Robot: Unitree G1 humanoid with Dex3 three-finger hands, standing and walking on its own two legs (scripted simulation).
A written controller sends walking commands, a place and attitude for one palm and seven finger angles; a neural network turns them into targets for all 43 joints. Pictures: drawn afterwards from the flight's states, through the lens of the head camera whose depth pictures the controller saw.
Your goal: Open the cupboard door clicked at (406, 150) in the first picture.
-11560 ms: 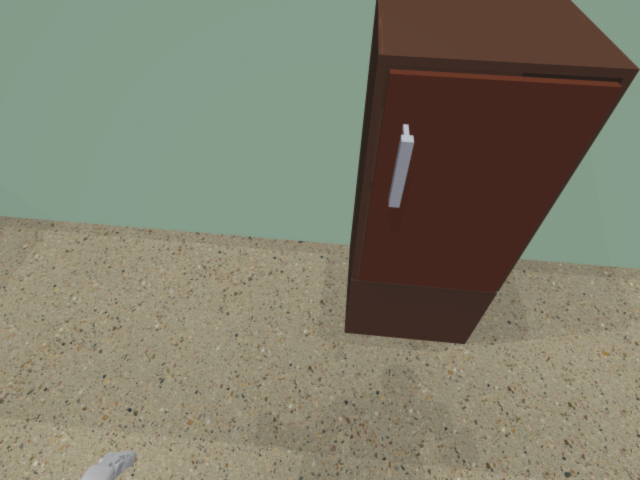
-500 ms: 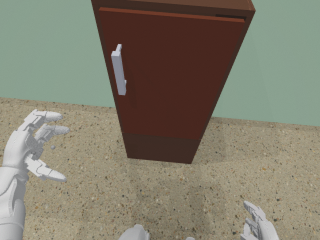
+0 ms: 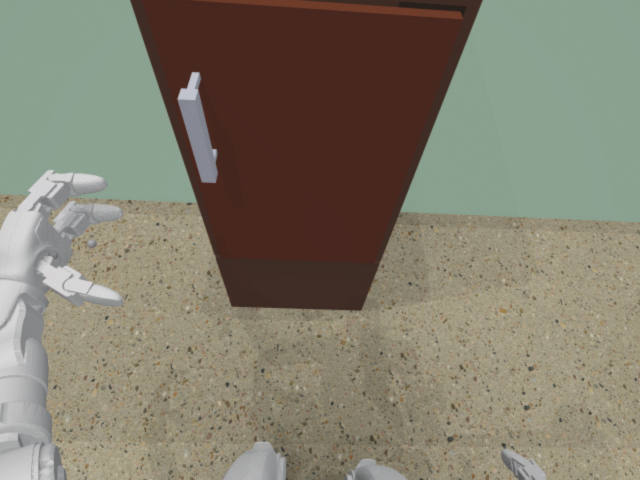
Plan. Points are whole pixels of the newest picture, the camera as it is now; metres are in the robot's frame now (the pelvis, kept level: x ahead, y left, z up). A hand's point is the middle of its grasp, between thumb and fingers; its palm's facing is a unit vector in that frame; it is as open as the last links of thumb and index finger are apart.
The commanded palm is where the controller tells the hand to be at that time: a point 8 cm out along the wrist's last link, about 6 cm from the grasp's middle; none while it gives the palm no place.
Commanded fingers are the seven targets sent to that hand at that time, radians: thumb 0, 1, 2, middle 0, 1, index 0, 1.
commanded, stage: move the hooked fingers beside the handle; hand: left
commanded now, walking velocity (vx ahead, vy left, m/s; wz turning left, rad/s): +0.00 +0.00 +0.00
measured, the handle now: (202, 130) +0.57 +0.19 +0.06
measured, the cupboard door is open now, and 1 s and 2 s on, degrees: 0 0 0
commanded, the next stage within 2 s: slide the fingers in behind the handle in 1.78 s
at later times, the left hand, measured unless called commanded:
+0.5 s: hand (123, 199) +0.44 +0.26 +0.06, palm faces +0.01 -1.00 +0.00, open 14.0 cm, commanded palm +0.42 +0.31 +0.06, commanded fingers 0.00 -0.50 0.30 -0.30 -1.20 -0.30 -1.20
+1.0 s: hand (150, 150) +0.52 +0.25 +0.07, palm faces +0.03 -1.00 -0.02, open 14.0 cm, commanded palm +0.51 +0.29 +0.06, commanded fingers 0.00 -0.50 0.30 -0.30 -1.20 -0.30 -1.20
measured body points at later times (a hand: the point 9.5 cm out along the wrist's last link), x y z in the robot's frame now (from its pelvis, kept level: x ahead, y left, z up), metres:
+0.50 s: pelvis -0.01 +0.02 -0.01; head +0.09 +0.05 +0.43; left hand +0.43 +0.32 +0.07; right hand +0.05 -0.25 -0.11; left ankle +0.02 +0.07 -0.68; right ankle -0.01 -0.09 -0.68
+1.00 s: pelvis -0.01 +0.02 -0.02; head +0.14 +0.05 +0.40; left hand +0.52 +0.31 +0.07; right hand -0.03 -0.26 -0.11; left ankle +0.02 +0.07 -0.68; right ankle -0.01 -0.09 -0.68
